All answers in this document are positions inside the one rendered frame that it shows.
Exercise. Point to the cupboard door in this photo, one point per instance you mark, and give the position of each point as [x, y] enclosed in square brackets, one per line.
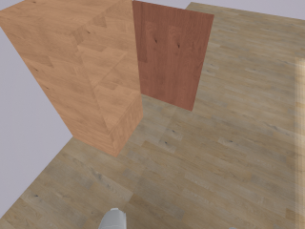
[171, 45]

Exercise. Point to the robot left thigh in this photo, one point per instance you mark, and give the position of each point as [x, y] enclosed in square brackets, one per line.
[114, 219]

